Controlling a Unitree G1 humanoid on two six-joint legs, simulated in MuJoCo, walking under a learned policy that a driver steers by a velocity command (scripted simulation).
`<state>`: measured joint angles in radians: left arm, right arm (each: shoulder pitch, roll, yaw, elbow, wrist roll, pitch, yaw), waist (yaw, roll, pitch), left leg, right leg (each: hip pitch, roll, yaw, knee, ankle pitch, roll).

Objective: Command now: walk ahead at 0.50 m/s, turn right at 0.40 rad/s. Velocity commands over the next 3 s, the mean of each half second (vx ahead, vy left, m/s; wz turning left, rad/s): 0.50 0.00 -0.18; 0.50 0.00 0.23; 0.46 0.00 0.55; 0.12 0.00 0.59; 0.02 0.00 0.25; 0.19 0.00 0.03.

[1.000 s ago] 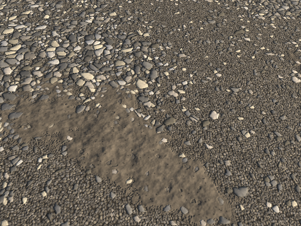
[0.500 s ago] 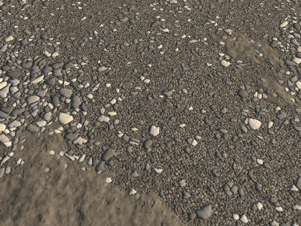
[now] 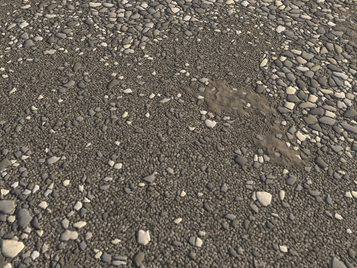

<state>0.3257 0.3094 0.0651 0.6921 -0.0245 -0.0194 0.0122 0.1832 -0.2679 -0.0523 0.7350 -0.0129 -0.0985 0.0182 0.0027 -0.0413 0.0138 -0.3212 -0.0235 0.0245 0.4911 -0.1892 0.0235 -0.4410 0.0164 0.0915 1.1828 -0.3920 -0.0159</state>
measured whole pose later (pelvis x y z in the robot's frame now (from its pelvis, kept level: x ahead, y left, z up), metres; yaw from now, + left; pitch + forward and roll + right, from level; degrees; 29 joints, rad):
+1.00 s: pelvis +0.54 -0.02 -0.01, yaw +6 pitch +2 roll +0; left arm 0.27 0.29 0.04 0.80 -0.01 -0.10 0.00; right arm 0.17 -0.30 -0.06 0.73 0.01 -0.06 0.04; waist 0.01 -0.01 0.05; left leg -0.40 -0.08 0.00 0.53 -0.16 0.09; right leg -0.35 -0.02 0.02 1.17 -0.40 0.00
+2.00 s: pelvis +0.91 +0.05 +0.00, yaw +41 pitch +3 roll -2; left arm 0.08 0.33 0.07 0.77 0.00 0.00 0.01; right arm 0.17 -0.31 -0.07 0.56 0.00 0.03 0.00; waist -0.01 -0.02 0.08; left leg -0.39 -0.05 -0.06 0.48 -0.13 0.05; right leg -0.51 -0.02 0.03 1.07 -0.45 0.06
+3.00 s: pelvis +1.00 +0.12 +0.00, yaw +47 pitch +1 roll +0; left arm 0.24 0.29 0.03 0.84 -0.03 -0.08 -0.01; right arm 0.42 -0.23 -0.05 0.81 0.01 -0.09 0.01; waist -0.03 -0.03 -0.01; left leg -0.13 -0.02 -0.03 0.47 -0.36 0.03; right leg -0.45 -0.01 0.01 1.07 -0.45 -0.04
